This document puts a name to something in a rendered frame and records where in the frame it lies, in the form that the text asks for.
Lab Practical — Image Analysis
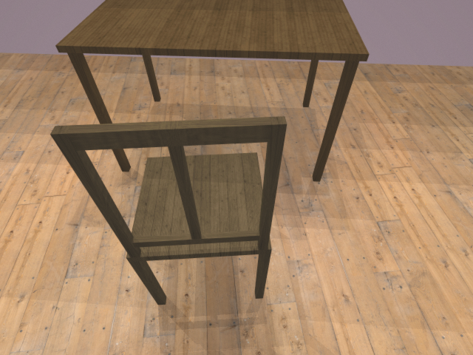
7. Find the chair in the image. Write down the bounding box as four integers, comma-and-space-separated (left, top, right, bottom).
50, 116, 287, 305

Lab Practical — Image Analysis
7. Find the table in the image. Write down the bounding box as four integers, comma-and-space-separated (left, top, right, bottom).
55, 0, 369, 182

